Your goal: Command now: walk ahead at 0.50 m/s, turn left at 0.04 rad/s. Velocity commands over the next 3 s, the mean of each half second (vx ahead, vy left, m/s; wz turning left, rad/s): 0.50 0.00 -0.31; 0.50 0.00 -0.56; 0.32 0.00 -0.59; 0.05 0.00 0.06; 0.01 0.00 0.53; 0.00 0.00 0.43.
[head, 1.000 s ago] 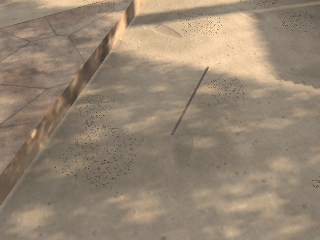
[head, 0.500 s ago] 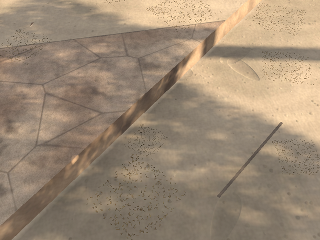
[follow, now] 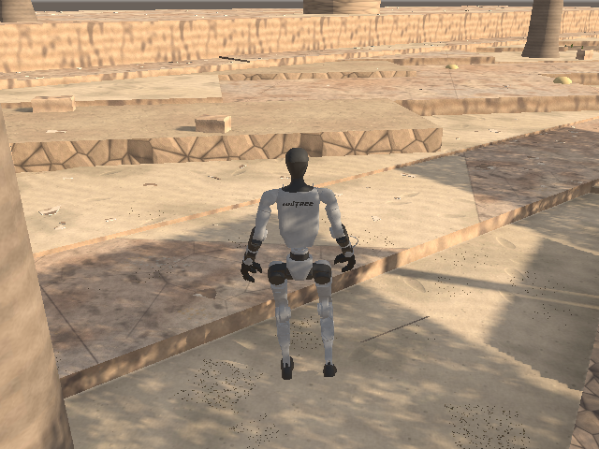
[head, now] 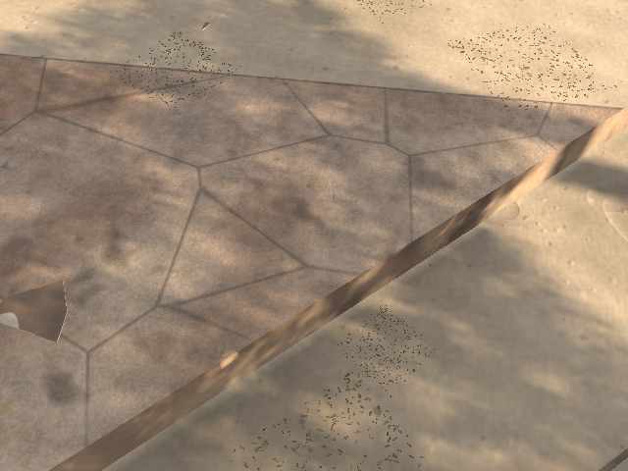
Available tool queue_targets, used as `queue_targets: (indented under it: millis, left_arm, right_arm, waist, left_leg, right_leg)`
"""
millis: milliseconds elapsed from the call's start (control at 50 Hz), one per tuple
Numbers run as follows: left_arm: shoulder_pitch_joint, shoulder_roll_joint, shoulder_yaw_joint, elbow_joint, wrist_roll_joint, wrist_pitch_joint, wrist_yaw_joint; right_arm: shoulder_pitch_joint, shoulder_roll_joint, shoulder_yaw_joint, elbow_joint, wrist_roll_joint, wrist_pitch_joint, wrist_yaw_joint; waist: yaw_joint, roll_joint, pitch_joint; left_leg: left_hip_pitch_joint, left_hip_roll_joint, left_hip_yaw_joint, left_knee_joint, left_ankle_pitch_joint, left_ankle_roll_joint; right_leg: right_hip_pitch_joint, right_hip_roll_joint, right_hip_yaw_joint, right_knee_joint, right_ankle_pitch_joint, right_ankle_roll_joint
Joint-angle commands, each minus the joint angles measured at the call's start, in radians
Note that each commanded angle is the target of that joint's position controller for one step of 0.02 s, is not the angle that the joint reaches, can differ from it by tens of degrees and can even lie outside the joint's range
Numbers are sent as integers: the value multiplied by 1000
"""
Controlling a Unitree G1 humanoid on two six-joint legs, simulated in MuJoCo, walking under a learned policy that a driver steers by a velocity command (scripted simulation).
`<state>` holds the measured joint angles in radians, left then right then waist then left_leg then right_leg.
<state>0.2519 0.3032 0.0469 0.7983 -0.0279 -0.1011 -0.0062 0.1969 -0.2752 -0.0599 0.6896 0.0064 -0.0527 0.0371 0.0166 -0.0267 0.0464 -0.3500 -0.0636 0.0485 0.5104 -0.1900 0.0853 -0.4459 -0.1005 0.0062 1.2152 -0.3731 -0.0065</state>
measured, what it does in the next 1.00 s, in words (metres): walks ahead, turning right: right foot, then left foot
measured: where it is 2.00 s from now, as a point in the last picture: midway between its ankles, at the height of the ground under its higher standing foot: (459, 334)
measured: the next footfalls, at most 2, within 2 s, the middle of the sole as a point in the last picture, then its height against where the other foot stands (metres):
right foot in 0.42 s outside the picture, level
left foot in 0.90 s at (354, 362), level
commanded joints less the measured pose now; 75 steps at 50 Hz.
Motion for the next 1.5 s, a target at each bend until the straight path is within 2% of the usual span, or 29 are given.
queue_targets:
  millis: [20,140,320,380,420,440,460,480,500,520,540,620,740,840,900,920,940,960,980,1040,1160,1260,1340,1380,1400,1420,1440,1460,1500]
  left_arm:
    - [57,100,27,-46,6,13,-1]
    - [-43,60,25,-78,5,33,5]
    - [-251,10,4,-200,10,21,-62]
    - [-182,48,22,-222,11,28,-74]
    - [69,132,68,-177,11,32,-56]
    - [199,225,96,-156,13,42,-31]
    - [150,278,101,-181,12,35,-28]
    - [183,194,79,-189,17,33,-29]
    - [150,152,66,-190,22,31,-26]
    - [84,138,61,-197,18,28,-27]
    - [26,108,52,-212,20,26,-26]
    - [-14,123,55,-219,21,20,-10]
    - [51,150,61,-190,9,49,16]
    - [87,142,58,-173,6,70,22]
    - [50,93,45,-189,12,66,24]
    - [46,26,22,-221,30,59,25]
    - [198,-9,10,-246,3,49,21]
    - [185,98,30,-212,-8,50,22]
    - [77,141,43,-224,-2,58,19]
    - [14,103,48,-252,13,74,8]
    - [-46,38,30,-288,12,85,2]
    - [-145,12,27,-304,14,84,-33]
    - [-132,66,58,-321,20,96,-58]
    - [53,123,95,-270,27,97,-47]
    - [138,189,120,-258,26,102,-22]
    - [91,286,117,-289,31,102,-1]
    - [88,253,100,-329,54,87,-13]
    - [46,200,88,-326,50,77,-23]
    - [-28,145,70,-308,13,81,-14]
  right_arm:
    - [20,-103,-28,-36,-10,-38,-5]
    - [69,-115,-27,38,-22,-61,-27]
    - [153,-157,-32,113,-4,-24,-49]
    - [118,-200,-42,101,0,-3,-65]
    - [88,-214,-43,89,3,6,-77]
    - [120,-163,-23,65,-18,-10,-77]
    - [214,-45,17,29,-28,-45,-51]
    - [118,-152,-5,23,-4,-86,-27]
    - [25,-165,-7,-14,27,-100,-18]
    - [-1,-143,-1,-21,16,-104,-22]
    - [-1,-152,-9,-14,-6,-96,-31]
    - [44,-122,-8,-8,-27,-51,-43]
    - [-139,-69,18,-39,-17,-49,-34]
    - [-187,-131,-4,-60,-4,-70,-16]
    - [6,-192,-45,-29,-20,-86,-30]
    - [157,-259,-62,-21,-32,-85,-42]
    - [222,-315,-78,31,-32,-70,-36]
    - [193,-219,-63,12,-6,-67,-35]
    - [158,-157,-46,-2,-6,-60,-40]
    - [61,-101,-23,-4,-27,-46,-46]
    - [86,-160,-45,51,-26,-47,-55]
    - [69,-185,-49,76,-9,-17,-69]
    - [56,-230,-69,79,25,-5,-73]
    - [34,-217,-70,70,46,-3,-79]
    - [84,-181,-58,62,22,-11,-72]
    - [189,-49,-17,29,-57,-18,-52]
    - [209,-136,-17,42,-23,-29,-39]
    - [90,-193,-34,29,11,-23,-40]
    - [24,-162,-28,17,-5,1,-68]
  waist:
    - [4,84,-115]
    - [-27,75,-21]
    - [-108,68,46]
    - [-41,124,-37]
    - [105,113,-176]
    - [141,-32,-285]
    - [27,-268,-403]
    - [109,-128,-458]
    - [105,-73,-312]
    - [49,51,-191]
    - [12,67,-149]
    - [-50,9,-93]
    - [29,-59,-88]
    - [35,-97,-78]
    - [-81,-125,-168]
    - [-132,7,-307]
    - [-50,358,-356]
    - [-79,229,-268]
    - [-108,148,-157]
    - [-52,130,-25]
    - [-49,122,-11]
    - [-71,129,-19]
    - [-39,156,-55]
    - [66,131,-138]
    - [100,5,-194]
    - [-23,-296,-277]
    - [42,-221,-538]
    - [63,-87,-432]
    - [4,17,-227]
  left_leg:
    - [202,289,-284,-304,242,183]
    - [206,250,-61,-373,305,124]
    - [478,335,45,-296,433,72]
    - [496,336,92,-114,894,35]
    - [375,286,130,244,989,-8]
    - [118,224,134,563,587,-46]
    - [-317,-17,-4,934,-345,-104]
    - [-420,40,-197,980,-331,-71]
    - [-457,80,-182,931,-256,-53]
    - [-436,122,-163,824,-198,-51]
    - [-377,154,-156,732,-166,-61]
    - [-273,169,-124,573,-98,-127]
    - [-160,86,-86,165,225,-167]
    - [-116,49,-128,8,139,-125]
    - [209,98,-144,-78,135,-55]
    - [453,301,-339,-67,160,21]
    - [675,504,-794,-141,15,191]
    - [608,501,-828,-178,-230,173]
    - [496,446,-655,-196,-267,124]
    - [237,338,-380,-264,-49,74]
    - [245,345,-138,-297,317,100]
    - [235,299,58,-226,521,38]
    - [318,336,81,-105,668,9]
    - [277,289,123,160,725,-32]
    - [87,222,139,428,450,-91]
    - [-283,70,99,824,-550,-156]
    - [-321,38,-138,992,-548,-152]
    - [-362,80,-159,976,-418,-136]
    - [-354,134,-141,816,-270,-137]
  right_leg:
    - [-162,-77,57,-25,112,6]
    - [-273,-26,103,-269,397,31]
    - [-356,27,-13,-592,392,-37]
    - [-185,108,-104,-590,233,-94]
    - [184,176,-107,-669,269,-160]
    - [501,9,150,-679,351,-225]
    - [840,-230,743,-800,249,-438]
    - [863,-225,779,-878,159,-401]
    - [747,-190,621,-888,183,-351]
    - [568,-147,506,-906,288,-320]
    - [454,-115,433,-922,386,-303]
    - [232,-52,314,-983,562,-307]
    - [162,33,228,-933,438,-220]
    - [298,-28,405,-835,310,-187]
    - [246,61,373,-600,424,-115]
    - [109,133,267,-320,200,-65]
    - [-239,226,180,-48,-253,-19]
    - [-350,137,201,76,-206,-2]
    - [-371,102,175,106,-110,2]
    - [-277,35,142,33,43,19]
    - [-322,11,93,-148,172,55]
    - [-158,46,-16,-460,400,36]
    - [-51,87,-59,-574,268,-29]
    - [194,158,-89,-704,323,-87]
    - [427,100,25,-741,641,-141]
    - [705,-167,388,-610,1201,-309]
    - [742,-295,676,-752,912,-452]
    - [645,-231,574,-804,710,-393]
    - [382,-132,429,-849,507,-291]
Over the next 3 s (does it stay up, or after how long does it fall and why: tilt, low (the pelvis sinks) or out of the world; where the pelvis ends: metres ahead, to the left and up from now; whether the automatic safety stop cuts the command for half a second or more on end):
stays up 0.72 -0.33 0.01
